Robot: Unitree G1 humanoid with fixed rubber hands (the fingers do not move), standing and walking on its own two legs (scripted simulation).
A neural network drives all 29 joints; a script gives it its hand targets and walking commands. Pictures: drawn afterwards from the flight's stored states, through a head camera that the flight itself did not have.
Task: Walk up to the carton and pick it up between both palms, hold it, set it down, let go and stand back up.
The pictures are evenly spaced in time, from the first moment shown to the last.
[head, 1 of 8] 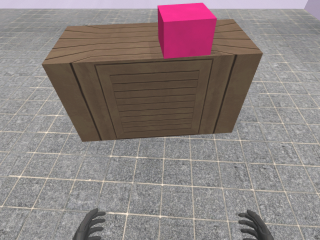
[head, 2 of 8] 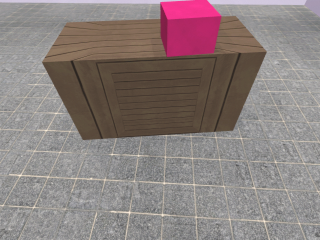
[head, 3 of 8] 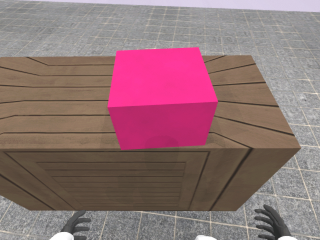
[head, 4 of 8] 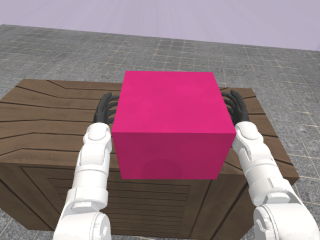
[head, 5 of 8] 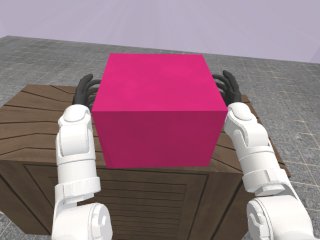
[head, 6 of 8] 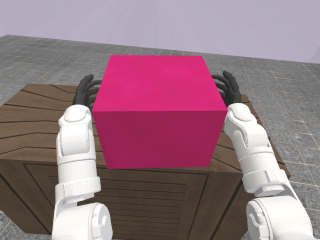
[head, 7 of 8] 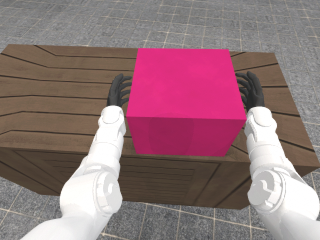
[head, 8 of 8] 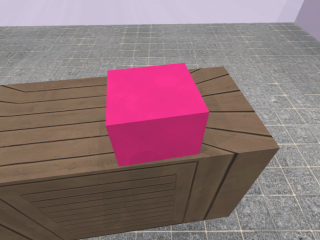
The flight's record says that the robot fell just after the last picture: no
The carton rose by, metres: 0.17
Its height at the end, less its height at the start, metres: +0.00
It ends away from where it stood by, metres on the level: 0.03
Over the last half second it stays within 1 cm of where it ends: yes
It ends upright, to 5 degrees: yes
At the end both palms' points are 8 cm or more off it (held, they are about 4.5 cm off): yes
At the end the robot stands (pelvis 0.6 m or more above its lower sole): yes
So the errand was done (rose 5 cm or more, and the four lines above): yes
